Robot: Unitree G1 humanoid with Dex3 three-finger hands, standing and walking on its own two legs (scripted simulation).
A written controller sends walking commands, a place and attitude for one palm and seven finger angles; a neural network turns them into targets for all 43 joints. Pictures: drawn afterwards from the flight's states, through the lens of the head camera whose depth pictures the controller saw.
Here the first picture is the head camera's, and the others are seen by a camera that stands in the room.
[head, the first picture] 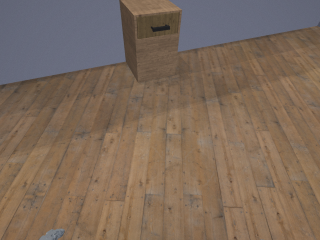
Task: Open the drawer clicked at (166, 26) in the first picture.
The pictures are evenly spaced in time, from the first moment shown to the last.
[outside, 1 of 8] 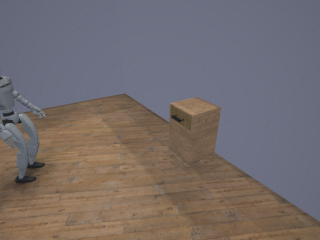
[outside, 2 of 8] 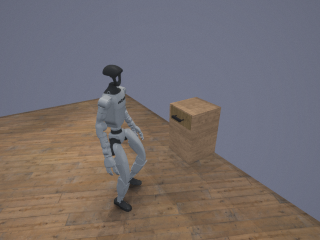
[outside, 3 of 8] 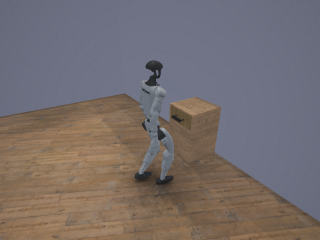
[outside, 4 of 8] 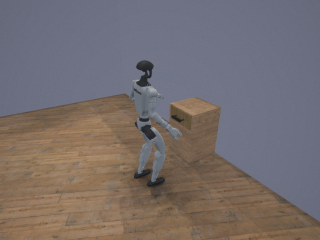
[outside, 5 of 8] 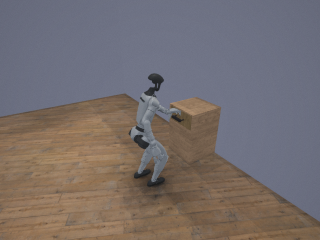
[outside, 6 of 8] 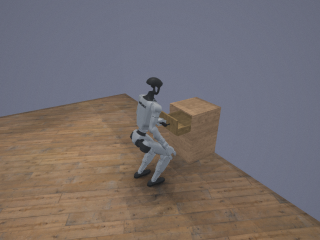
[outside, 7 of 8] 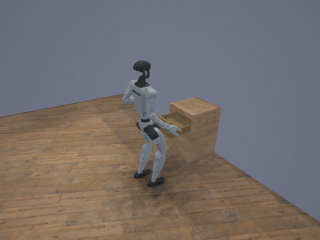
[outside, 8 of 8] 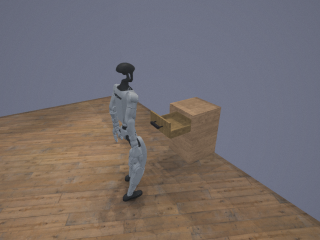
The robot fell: no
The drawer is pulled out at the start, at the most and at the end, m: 0.00 0.30 0.30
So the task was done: yes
